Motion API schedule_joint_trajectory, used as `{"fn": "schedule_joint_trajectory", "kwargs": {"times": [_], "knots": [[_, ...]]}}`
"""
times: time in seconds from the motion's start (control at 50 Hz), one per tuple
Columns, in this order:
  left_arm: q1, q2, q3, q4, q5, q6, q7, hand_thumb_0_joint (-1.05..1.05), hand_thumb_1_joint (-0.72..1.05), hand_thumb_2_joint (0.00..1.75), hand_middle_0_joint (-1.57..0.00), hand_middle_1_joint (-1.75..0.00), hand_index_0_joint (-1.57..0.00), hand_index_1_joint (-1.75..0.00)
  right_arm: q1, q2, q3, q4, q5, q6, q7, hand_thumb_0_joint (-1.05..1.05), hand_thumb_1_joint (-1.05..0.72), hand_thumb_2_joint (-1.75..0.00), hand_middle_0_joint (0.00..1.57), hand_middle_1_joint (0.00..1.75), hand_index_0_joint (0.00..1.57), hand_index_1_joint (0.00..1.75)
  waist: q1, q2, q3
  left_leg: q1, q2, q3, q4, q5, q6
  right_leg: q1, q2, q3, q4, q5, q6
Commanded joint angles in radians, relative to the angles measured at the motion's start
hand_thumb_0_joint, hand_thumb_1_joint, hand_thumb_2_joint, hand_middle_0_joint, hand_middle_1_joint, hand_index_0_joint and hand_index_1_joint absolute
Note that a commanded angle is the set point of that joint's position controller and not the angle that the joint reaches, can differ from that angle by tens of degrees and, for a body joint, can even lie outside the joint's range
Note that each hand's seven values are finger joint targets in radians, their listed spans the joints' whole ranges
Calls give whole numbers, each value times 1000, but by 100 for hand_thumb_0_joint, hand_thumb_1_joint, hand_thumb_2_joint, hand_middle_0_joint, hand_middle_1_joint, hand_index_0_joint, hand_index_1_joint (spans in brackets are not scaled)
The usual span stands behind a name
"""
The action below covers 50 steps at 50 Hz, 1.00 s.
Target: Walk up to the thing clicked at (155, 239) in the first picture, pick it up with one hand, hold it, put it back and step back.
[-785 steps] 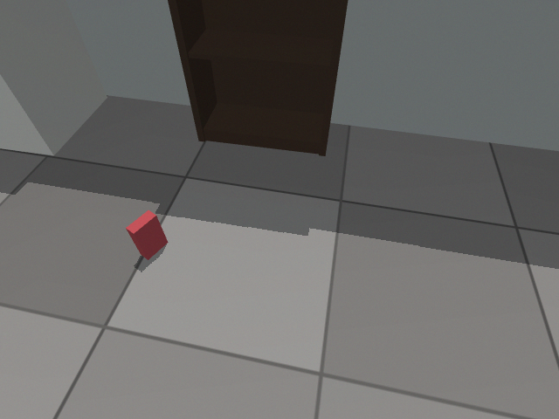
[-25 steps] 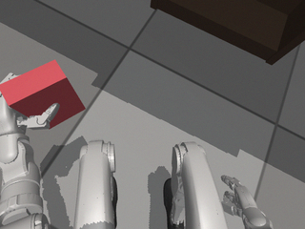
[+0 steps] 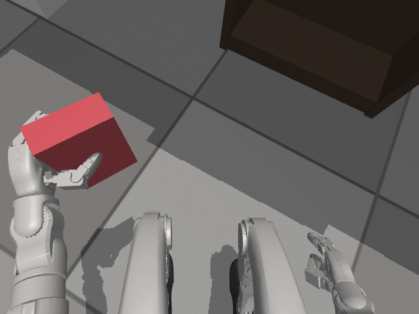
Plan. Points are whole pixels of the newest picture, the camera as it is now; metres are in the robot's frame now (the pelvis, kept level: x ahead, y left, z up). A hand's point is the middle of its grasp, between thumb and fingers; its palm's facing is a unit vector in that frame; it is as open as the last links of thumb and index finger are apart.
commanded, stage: lift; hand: left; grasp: from the side
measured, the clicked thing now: (91, 148) +0.39 +0.23 +0.00
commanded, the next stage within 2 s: hold in 1.48 s
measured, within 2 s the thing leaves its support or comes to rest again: neither
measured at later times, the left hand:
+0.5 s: hand (21, 103) +0.37 +0.24 +0.17, palm faces +0.28 -0.96 -0.01, open 8.9 cm
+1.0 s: hand out of the picture +0.37 +0.22 +0.24, palm faces +0.27 -0.96 +0.00, open 8.9 cm
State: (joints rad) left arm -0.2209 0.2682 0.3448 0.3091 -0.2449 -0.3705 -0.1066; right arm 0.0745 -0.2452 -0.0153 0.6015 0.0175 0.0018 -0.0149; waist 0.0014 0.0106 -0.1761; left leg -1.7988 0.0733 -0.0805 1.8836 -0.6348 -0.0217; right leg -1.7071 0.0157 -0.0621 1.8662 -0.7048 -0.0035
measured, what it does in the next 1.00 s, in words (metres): rises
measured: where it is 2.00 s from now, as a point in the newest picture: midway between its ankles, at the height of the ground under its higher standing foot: (202, 303)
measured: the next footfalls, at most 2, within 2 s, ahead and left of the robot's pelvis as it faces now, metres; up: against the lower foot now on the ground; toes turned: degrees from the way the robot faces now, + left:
none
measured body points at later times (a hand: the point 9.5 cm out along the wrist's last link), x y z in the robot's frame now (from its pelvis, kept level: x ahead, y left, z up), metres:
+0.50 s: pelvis +0.04 +0.01 +0.14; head +0.14 +0.04 +0.58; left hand +0.35 +0.29 +0.18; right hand +0.20 -0.23 +0.03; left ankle +0.08 +0.13 -0.46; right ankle +0.07 -0.12 -0.46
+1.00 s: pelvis +0.05 +0.01 +0.20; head +0.12 +0.03 +0.64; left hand +0.35 +0.27 +0.24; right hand +0.21 -0.22 +0.09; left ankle +0.08 +0.13 -0.46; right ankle +0.07 -0.12 -0.46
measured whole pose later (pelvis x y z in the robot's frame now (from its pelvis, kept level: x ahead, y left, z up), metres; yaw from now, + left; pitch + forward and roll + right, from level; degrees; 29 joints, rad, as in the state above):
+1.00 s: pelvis +0.05 +0.01 +0.20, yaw +4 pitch +14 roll -2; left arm -0.09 0.18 0.17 0.32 -0.16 -0.33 0.03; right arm 0.22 -0.21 0.00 0.61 0.00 -0.03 -0.04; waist -0.02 0.01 -0.10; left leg -0.88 0.05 -0.02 1.11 -0.47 -0.01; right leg -0.80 -0.01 -0.04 1.07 -0.51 0.01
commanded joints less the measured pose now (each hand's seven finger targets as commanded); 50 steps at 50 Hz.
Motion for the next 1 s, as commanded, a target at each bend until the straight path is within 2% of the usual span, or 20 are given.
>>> {"fn": "schedule_joint_trajectory", "kwargs": {"times": [0.0, 0.06, 0.12, 0.14, 0.28, 0.34, 0.36, 0.42, 0.46, 0.48, 0.5, 0.58, 0.62, 0.7, 0.74, 0.76, 0.78, 0.82, 0.88, 0.98], "knots": [[-130, 166, 19, -293, 3, -37, 42, 0, 22, 113, -119, -128, -123, -125, 67, -152, -63, -113, 15, -42, -19, 0, -89, -89, 20, 30, 20, 30, -17, 46, -558, 533, -28, 17, -312, 145, 46, 385, 18, 28, -375, 216, -15], [-99, 165, 6, -348, 12, -15, 68, 0, 23, 113, -118, -127, -122, -125, 73, -147, -63, -115, 17, -48, -26, 0, -89, -89, 20, 30, 20, 30, -7, 71, -554, 622, -31, 21, -378, 173, 43, 455, 15, 36, -435, 245, -14], [-73, 124, -22, -316, 18, 2, 86, 0, 28, 115, -119, -128, -122, -126, 96, -142, -59, -105, 18, -55, -33, 0, -89, -89, 20, 30, 20, 30, -46, 41, -501, 663, -33, 16, -422, 217, 47, 515, 16, 27, -479, 302, -10], [-50, 144, 5, -310, 18, 5, 94, 0, 27, 115, -120, -128, -123, -126, 92, -138, -57, -106, 20, -57, -33, 0, -89, -89, 20, 30, 20, 30, -22, 36, -474, 664, -37, 22, -441, 210, 47, 534, 14, 30, -500, 294, -10], [-59, 96, -66, -283, 43, 4, 102, 0, 23, 114, -122, -129, -125, -127, 112, -133, -51, -112, 18, -66, -35, 0, -89, -89, 20, 30, 20, 30, -36, 81, -370, 834, -35, 4, -600, 226, 29, 596, 8, 11, -589, 301, -21], [-75, 99, -68, -285, 42, -2, 100, 0, 21, 112, -121, -127, -124, -125, 125, -130, -49, -113, 17, -73, -33, 0, -89, -89, 20, 30, 20, 30, -35, 76, -369, 886, -36, 13, -640, 248, 29, 656, 5, 15, -641, 324, -20], [-68, 75, -96, -282, 45, -4, 97, 0, 20, 111, -122, -127, -124, -125, 127, -128, -46, -112, 14, -74, -32, 0, -89, -89, 20, 30, 20, 30, -41, 97, -359, 914, -36, 6, -664, 250, 25, 659, 6, 9, -646, 324, -22], [-85, 102, -69, -272, 49, -6, 108, 0, 18, 110, -121, -126, -124, -125, 136, -124, -44, -113, 14, -78, -33, 0, -90, -89, 20, 30, 20, 30, -36, 56, -334, 935, -40, 17, -696, 261, 30, 733, 3, 14, -707, 343, -16], [-83, 94, -76, -276, 52, -14, 108, 0, 17, 110, -121, -126, -124, -125, 139, -123, -43, -107, 10, -79, -30, 0, -90, -89, 20, 30, 20, 30, -32, 82, -343, 980, -40, 17, -722, 295, 26, 755, 1, 14, -720, 370, -18], [-67, 66, -104, -271, 52, -15, 106, 0, 19, 111, -122, -127, -125, -126, 139, -119, -41, -113, 10, -79, -30, 0, -90, -89, 20, 30, 20, 30, -35, 72, -334, 985, -41, 19, -730, 302, 26, 772, 0, 13, -731, 380, -17], [-51, 80, -87, -247, 54, -13, 108, 0, 19, 111, -122, -127, -125, -126, 148, -128, -47, -112, 10, -78, -32, 0, -90, -89, 20, 30, 20, 30, -30, 51, -335, 1006, -39, 21, -739, 322, 28, 791, 0, 15, -750, 395, -16], [-60, 60, -111, -243, 62, -19, 109, 0, 20, 111, -123, -126, -125, -126, 152, -119, -43, -105, 4, -78, -30, 0, -90, -89, 20, 30, 20, 30, -37, 51, -305, 1042, -40, 24, -790, 324, 26, 841, 1, 13, -796, 404, -16], [-64, 74, -93, -244, 62, -26, 115, 0, 19, 112, -124, -128, -126, -127, 145, -116, -38, -110, 3, -77, -28, 0, -90, -89, 20, 30, 20, 30, -26, 50, -290, 1053, -43, 28, -814, 312, 26, 868, 1, 12, -816, 394, -15], [-89, 43, -131, -239, 69, -29, 119, 0, 19, 113, -125, -129, -126, -128, 152, -109, -34, -103, -2, -78, -29, 0, -91, -90, 20, 30, 20, 30, -40, 42, -273, 1095, -43, 37, -840, 342, 26, 908, 0, 16, -861, 430, -10], [-89, 55, -125, -243, 73, -30, 123, 0, 18, 112, -124, -128, -126, -128, 149, -109, -36, -102, -4, -79, -29, 0, -91, -90, 20, 30, 20, 30, -29, 39, -261, 1105, -44, 42, -866, 326, 26, 932, -2, 19, -886, 418, -10], [-92, 55, -122, -231, 76, -30, 124, 0, 19, 113, -124, -128, -125, -128, 158, -110, -37, -101, -5, -77, -30, 0, -90, -90, 20, 30, 20, 30, -35, 45, -261, 1128, -42, 39, -881, 333, 25, 933, -1, 17, -895, 421, -11], [-90, 37, -138, -236, 78, -32, 127, 0, 19, 113, -124, -128, -125, -128, 149, -104, -33, -105, -8, -78, -28, 0, -91, -90, 20, 30, 20, 30, -33, 49, -240, 1124, -45, 40, -895, 308, 24, 939, -1, 15, -905, 398, -10], [-73, 49, -117, -227, 76, -34, 134, 0, 20, 114, -123, -129, -125, -128, 148, -103, -33, -105, -7, -75, -30, 0, -91, -90, 20, 30, 20, 30, -22, 27, -246, 1133, -47, 48, -905, 333, 26, 986, -3, 20, -927, 426, -7], [-92, 26, -146, -232, 82, -39, 135, 0, 21, 114, -122, -129, -124, -128, 147, -104, -34, -105, -12, -76, -27, 0, -91, -90, 20, 30, 20, 30, -34, 52, -230, 1175, -45, 46, -935, 335, 22, 986, 0, 15, -937, 427, -10], [-117, 29, -148, -230, 82, -48, 137, 0, 18, 114, -123, -129, -124, -129, 139, -98, -32, -102, -13, -76, -28, 0, -91, -90, 20, 30, 20, 30, -31, 32, -209, 1186, -47, 52, -970, 316, 25, 1030, -4, 20, -982, 416, -7]]}}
